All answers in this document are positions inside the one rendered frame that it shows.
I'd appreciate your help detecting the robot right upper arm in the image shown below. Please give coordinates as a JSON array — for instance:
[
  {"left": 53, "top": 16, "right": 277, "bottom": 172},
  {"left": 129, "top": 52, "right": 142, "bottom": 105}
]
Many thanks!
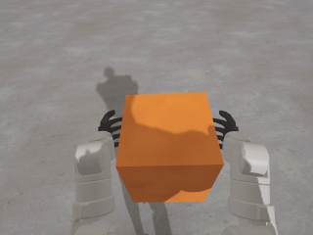
[{"left": 222, "top": 225, "right": 273, "bottom": 235}]

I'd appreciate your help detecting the right robot forearm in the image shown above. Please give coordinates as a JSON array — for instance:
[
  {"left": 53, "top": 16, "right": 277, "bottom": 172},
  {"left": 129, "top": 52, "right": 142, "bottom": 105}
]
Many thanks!
[{"left": 222, "top": 131, "right": 279, "bottom": 235}]

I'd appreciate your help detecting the carton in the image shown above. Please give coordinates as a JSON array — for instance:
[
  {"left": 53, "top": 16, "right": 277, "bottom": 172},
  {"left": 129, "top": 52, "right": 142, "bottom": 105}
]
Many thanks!
[{"left": 115, "top": 92, "right": 224, "bottom": 203}]

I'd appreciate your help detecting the robot left upper arm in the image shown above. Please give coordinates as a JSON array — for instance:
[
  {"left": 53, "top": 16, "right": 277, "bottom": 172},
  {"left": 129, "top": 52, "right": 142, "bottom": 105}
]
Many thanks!
[{"left": 74, "top": 222, "right": 123, "bottom": 235}]

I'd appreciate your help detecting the left robot forearm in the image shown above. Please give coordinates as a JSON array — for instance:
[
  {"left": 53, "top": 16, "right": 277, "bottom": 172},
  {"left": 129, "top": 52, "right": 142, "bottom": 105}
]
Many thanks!
[{"left": 70, "top": 130, "right": 115, "bottom": 235}]

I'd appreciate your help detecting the left robot hand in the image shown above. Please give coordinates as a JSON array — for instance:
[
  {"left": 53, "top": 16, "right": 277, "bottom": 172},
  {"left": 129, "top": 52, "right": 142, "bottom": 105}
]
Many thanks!
[{"left": 98, "top": 110, "right": 122, "bottom": 147}]

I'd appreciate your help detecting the right robot hand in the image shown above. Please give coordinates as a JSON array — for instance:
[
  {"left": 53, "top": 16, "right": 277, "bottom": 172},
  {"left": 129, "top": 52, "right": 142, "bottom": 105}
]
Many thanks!
[{"left": 213, "top": 110, "right": 239, "bottom": 150}]

